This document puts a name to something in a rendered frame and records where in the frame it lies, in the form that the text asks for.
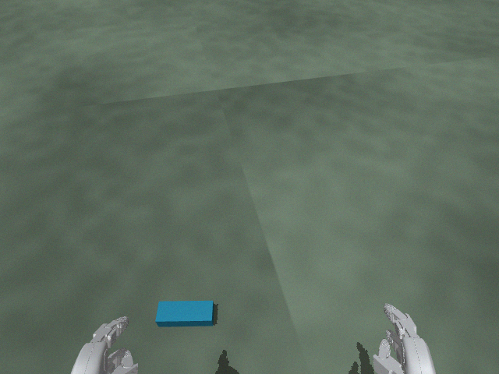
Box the carton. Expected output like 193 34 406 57
155 301 214 327

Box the left robot hand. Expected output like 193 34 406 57
71 316 138 374

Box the right robot hand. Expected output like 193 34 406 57
373 303 436 374

